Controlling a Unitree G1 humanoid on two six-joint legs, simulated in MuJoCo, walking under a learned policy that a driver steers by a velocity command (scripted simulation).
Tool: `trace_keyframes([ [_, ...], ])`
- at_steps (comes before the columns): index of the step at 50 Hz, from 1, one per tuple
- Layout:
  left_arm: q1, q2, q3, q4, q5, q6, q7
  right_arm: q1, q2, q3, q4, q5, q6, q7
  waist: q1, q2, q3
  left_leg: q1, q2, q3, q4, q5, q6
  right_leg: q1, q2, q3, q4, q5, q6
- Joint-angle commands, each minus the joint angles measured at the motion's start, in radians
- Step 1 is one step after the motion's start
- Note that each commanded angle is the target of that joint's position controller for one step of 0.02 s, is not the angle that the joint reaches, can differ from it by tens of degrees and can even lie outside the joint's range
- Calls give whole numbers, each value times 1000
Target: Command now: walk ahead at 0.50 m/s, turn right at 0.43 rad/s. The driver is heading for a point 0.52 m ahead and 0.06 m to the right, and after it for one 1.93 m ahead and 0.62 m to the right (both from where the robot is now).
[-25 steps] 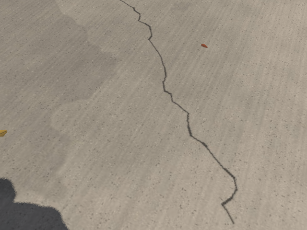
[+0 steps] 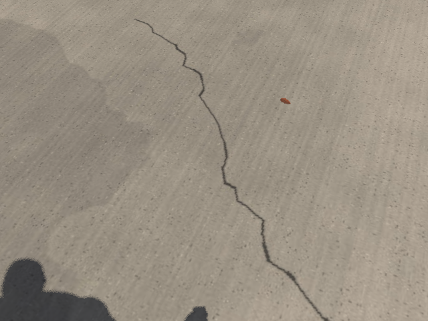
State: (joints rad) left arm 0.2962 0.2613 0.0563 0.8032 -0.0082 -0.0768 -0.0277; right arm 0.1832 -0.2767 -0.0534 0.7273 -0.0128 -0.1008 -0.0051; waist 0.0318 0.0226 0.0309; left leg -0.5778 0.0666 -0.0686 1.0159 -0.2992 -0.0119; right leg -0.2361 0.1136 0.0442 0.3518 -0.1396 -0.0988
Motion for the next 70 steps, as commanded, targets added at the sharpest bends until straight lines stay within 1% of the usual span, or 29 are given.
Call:
trace_keyframes([
  [1,-34,177,46,-85,-9,-14,20,-22,-68,-18,-76,-4,1,-11,-26,-74,-41,-33,6,7,-170,140,-36,6,-249,249,-160,197,-177],
  [8,87,172,49,-64,-25,20,40,-225,-68,-15,-133,19,-22,14,46,-109,-38,91,-76,-8,-503,344,-38,43,-227,295,-62,83,-110],
  [12,44,161,50,-92,-19,43,50,-119,-123,-42,-118,6,-43,15,-38,-149,-82,274,-86,2,-644,311,26,104,-187,350,151,239,-37],
  [13,18,121,38,-120,-9,41,50,-15,-166,-55,-109,-13,-47,7,-88,-117,-190,491,26,-67,-607,448,84,21,-135,303,335,213,8],
  [14,85,65,21,-142,13,35,52,102,-235,-69,-106,-27,-36,-3,-91,86,-330,799,260,-279,-514,802,185,-211,-27,179,636,-214,72],
  [15,210,89,14,-158,-8,30,49,148,-232,-70,-76,-8,-12,6,-51,348,-452,943,436,-589,-541,748,324,-426,-7,121,860,-589,105],
  [16,198,171,36,-128,-22,41,51,96,-145,-50,-105,1,3,4,-59,190,-360,841,388,-526,-569,629,297,-481,-80,146,961,-520,132],
  [18,55,190,51,-155,-12,74,55,-1,-85,-26,-115,-1,25,1,-54,43,-178,602,278,-262,-603,652,238,-481,-133,74,956,-407,166],
  [22,44,104,39,-187,-13,114,55,-87,-126,-40,-86,-13,33,-1,-1,122,-90,353,200,-58,-724,621,245,-353,-169,0,791,-281,180],
  [26,-22,102,34,-217,-4,116,40,-109,-154,-51,-66,2,47,-13,-13,93,-141,384,225,31,-739,580,250,-286,-191,-13,598,-122,165],
  [32,-142,129,41,-268,-11,113,5,-55,-213,-70,-23,36,50,10,-58,100,-85,415,254,48,-786,56,204,-216,-181,-73,365,-151,88],
  [35,-76,131,49,-241,-8,101,2,-47,-203,-68,-3,53,56,15,-18,69,-74,385,228,105,-681,-30,154,-52,-132,-139,177,-125,36],
  [36,12,159,66,-210,-11,98,12,-30,-162,-54,7,44,55,17,12,25,-102,300,183,157,-551,-19,117,108,-116,-112,132,-134,6],
  [37,141,254,94,-191,-13,91,28,-55,-83,-26,-18,9,49,23,53,-216,-144,91,77,264,-178,-105,36,309,-313,189,47,-44,-73],
  [38,152,330,97,-213,-4,72,23,-95,-78,-19,-76,4,29,26,53,-362,-134,-287,-79,175,66,-331,-7,428,-491,617,-86,-238,-252],
  [39,156,237,71,-211,-1,47,16,-121,-153,-36,-62,30,12,36,81,-225,-123,-331,-10,62,169,-292,6,405,-498,566,-102,-195,-252],
  [40,127,200,55,-208,3,31,16,-112,-167,-42,-58,47,6,46,52,-211,-89,-333,26,50,166,-198,28,366,-468,455,-80,-137,-209],
  [42,37,161,38,-216,0,24,19,-96,-152,-40,-20,28,10,50,15,-136,-55,-267,68,42,82,-46,26,278,-401,285,-97,19,-145],
  [49,37,164,39,-177,26,-1,41,-111,-76,-18,-7,40,40,50,12,-95,7,-190,15,10,-152,286,-21,211,-345,-14,-209,172,-83],
  [57,79,184,56,-97,-1,5,47,-228,-51,-2,-80,36,29,86,48,-94,78,-143,-21,97,-407,288,53,322,-392,-155,-166,344,-47],
  [60,57,225,67,-97,-2,26,64,-131,-102,-28,-82,35,35,89,-24,-152,-30,44,-113,185,-400,144,116,369,-385,-202,57,884,-7],
  [61,43,232,67,-99,-4,34,69,1,-142,-51,-55,38,38,82,-102,-142,-106,226,-154,200,-434,158,148,326,-360,-225,237,963,16],
  [62,47,223,60,-104,-3,30,75,153,-202,-80,-26,39,44,65,-180,-102,-188,511,-138,121,-464,204,192,147,-325,-232,476,823,54],
  [63,121,108,23,-151,24,8,63,246,-308,-105,-18,36,50,45,-137,148,-305,900,134,-360,-479,132,353,-282,-178,-208,885,51,125],
  [64,107,91,2,-162,12,-32,47,246,-289,-90,-36,37,39,48,-131,158,-465,1028,267,-793,-657,3,459,-458,-46,22,1074,-452,130],
  [65,-7,162,21,-187,-27,-56,31,224,-227,-75,-33,33,35,46,-169,82,-351,960,237,-661,-705,-29,395,-557,-113,91,1091,-385,110],
  [66,-55,163,16,-205,-32,-69,29,171,-196,-65,-37,39,32,44,-139,32,-220,801,197,-524,-715,9,353,-561,-158,72,1008,-300,91],
  [68,-61,168,27,-198,12,-65,42,51,-138,-45,-67,30,32,39,-52,-18,-92,519,118,-361,-751,178,310,-450,-221,54,849,-209,98],
  [70,-1,154,27,-180,17,-37,40,10,-123,-39,-81,17,30,32,-8,29,-78,392,96,-292,-792,287,318,-372,-242,36,798,-170,122],
])
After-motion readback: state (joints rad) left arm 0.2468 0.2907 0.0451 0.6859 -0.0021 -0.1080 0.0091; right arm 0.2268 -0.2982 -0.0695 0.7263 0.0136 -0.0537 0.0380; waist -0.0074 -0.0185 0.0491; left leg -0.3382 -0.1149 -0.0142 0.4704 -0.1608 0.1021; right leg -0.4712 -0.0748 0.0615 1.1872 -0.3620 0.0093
